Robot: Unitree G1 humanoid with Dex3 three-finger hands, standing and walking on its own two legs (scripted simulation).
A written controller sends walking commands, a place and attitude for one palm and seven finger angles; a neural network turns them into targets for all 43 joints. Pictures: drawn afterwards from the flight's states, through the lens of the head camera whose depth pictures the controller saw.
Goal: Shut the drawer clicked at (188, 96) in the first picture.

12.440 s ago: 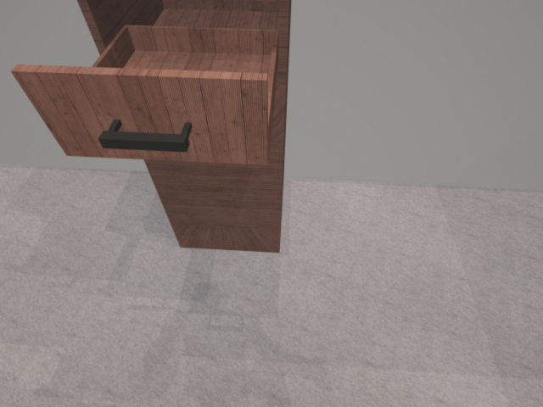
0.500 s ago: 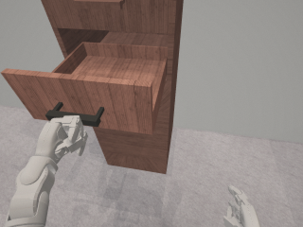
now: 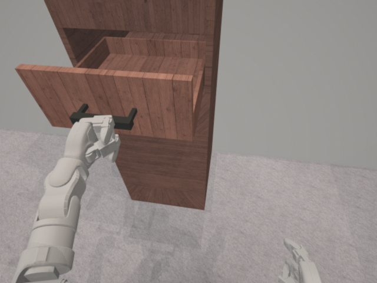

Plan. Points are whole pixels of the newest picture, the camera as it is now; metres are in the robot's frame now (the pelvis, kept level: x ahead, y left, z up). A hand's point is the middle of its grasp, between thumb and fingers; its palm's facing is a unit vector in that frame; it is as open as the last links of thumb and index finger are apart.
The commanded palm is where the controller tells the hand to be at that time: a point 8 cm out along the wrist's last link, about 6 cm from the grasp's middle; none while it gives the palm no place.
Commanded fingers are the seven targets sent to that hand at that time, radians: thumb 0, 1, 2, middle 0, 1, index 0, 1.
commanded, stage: push the drawer shut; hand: left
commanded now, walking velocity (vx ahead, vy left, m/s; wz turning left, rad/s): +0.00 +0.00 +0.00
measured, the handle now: (105, 115) +0.43 +0.22 +0.14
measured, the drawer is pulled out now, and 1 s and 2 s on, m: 0.21 0.11 0.00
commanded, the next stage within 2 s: none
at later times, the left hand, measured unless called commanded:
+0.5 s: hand (126, 126) +0.40 +0.17 +0.14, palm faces -0.04 -1.00 -0.03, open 3.5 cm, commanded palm +0.39 +0.21 +0.14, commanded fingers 0.00 0.90 0.90 -1.40 -1.60 -1.40 -1.60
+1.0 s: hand (134, 110) +0.45 +0.16 +0.14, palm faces -0.05 -1.00 -0.02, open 3.6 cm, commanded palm +0.44 +0.21 +0.14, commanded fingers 0.00 0.90 0.90 -1.40 -1.60 -1.40 -1.60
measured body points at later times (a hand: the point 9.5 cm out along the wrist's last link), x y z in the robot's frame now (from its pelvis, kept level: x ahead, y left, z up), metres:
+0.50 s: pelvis +0.01 -0.01 +0.00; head +0.03 -0.03 +0.45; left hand +0.39 +0.22 +0.14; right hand +0.15 -0.25 -0.10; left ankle -0.03 +0.09 -0.73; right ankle +0.05 -0.10 -0.73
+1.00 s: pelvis +0.00 -0.01 +0.00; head +0.04 -0.02 +0.45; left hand +0.44 +0.22 +0.14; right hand +0.09 -0.27 -0.12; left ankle -0.03 +0.09 -0.73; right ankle +0.05 -0.10 -0.73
